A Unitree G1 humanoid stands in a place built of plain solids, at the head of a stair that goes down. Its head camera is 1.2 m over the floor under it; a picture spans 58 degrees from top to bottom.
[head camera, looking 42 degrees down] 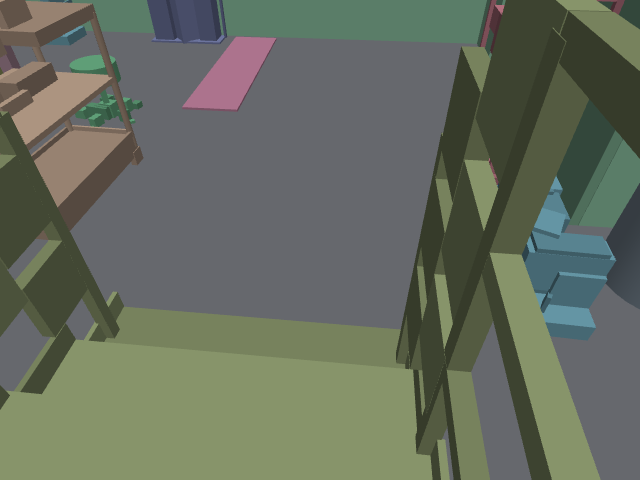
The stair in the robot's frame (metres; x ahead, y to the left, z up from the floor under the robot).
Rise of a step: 0.17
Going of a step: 0.30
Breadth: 1.30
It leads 6 degrees to the right of straight ahead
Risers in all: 3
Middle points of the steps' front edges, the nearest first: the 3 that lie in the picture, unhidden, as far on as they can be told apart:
0.60 0.32 0.00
0.90 0.29 -0.17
1.20 0.26 -0.34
